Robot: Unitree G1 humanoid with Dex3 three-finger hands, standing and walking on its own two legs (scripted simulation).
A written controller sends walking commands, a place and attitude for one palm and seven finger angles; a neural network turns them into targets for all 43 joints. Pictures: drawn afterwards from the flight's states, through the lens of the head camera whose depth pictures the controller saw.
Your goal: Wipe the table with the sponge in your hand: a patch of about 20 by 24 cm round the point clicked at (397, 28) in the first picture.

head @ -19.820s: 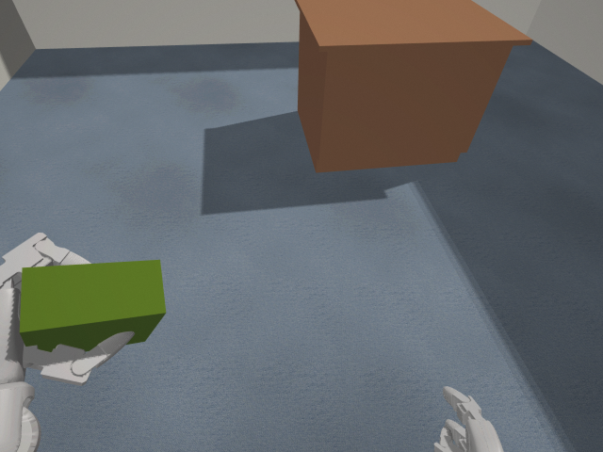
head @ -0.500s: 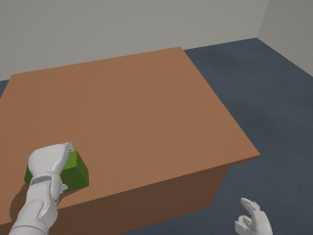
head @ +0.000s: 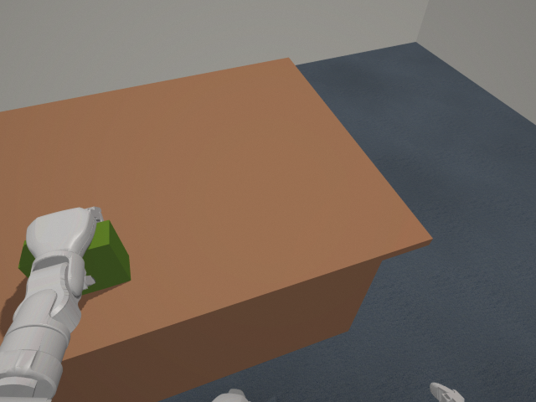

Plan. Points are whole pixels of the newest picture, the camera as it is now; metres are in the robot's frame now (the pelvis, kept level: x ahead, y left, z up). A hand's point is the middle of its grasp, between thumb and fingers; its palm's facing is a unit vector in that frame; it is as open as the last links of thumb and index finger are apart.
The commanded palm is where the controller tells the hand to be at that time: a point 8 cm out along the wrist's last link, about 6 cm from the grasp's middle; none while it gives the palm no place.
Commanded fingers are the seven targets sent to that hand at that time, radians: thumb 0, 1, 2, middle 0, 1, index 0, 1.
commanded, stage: wipe forward along the first lane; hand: left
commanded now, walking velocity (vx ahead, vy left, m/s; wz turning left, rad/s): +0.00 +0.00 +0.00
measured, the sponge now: (85, 267) +0.31 +0.35 -0.01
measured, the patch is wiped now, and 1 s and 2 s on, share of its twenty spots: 0.50 0.65 0.70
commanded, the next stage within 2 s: slide across to the middle lane in 0.82 s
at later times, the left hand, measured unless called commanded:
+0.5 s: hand (81, 222) +0.37 +0.37 +0.03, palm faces -0.11 +0.01 -0.99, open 9.3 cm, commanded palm +0.37 +0.35 +0.06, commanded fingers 0.00 0.10 1.30 -1.20 -1.60 -1.20 -1.60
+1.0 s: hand (85, 201) +0.42 +0.39 +0.03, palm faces -0.13 +0.03 -0.99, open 9.3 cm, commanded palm +0.41 +0.35 +0.06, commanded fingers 0.00 0.10 1.30 -1.20 -1.60 -1.20 -1.60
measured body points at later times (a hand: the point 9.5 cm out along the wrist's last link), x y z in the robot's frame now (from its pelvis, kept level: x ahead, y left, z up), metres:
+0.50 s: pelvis +0.00 +0.01 -0.01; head +0.05 +0.02 +0.44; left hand +0.38 +0.37 +0.08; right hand +0.09 -0.25 -0.13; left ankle +0.08 +0.13 -0.71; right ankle +0.00 -0.13 -0.71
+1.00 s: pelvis +0.01 +0.02 -0.01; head +0.09 +0.04 +0.43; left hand +0.43 +0.38 +0.08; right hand +0.07 -0.25 -0.14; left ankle +0.08 +0.13 -0.71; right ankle +0.00 -0.13 -0.71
